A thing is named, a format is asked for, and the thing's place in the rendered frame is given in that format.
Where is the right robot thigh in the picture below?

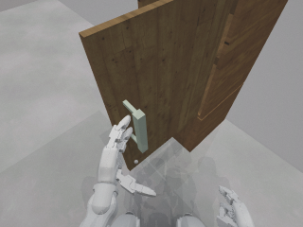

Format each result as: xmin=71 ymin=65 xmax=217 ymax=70
xmin=176 ymin=216 xmax=205 ymax=227

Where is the left robot thigh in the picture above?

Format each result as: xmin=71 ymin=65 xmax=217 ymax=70
xmin=111 ymin=214 xmax=140 ymax=227

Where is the robot left forearm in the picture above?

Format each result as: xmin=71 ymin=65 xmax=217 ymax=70
xmin=79 ymin=183 xmax=119 ymax=227

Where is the robot left hand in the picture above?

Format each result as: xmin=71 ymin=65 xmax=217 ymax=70
xmin=98 ymin=115 xmax=156 ymax=198

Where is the handle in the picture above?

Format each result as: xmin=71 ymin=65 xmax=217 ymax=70
xmin=122 ymin=100 xmax=149 ymax=153

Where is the robot thigh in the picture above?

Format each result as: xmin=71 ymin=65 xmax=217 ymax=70
xmin=111 ymin=214 xmax=140 ymax=227
xmin=176 ymin=216 xmax=205 ymax=227

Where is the cupboard door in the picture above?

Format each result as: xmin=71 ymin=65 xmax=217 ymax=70
xmin=79 ymin=0 xmax=234 ymax=171

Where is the robot right hand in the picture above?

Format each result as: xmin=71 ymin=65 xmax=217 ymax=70
xmin=217 ymin=185 xmax=255 ymax=227

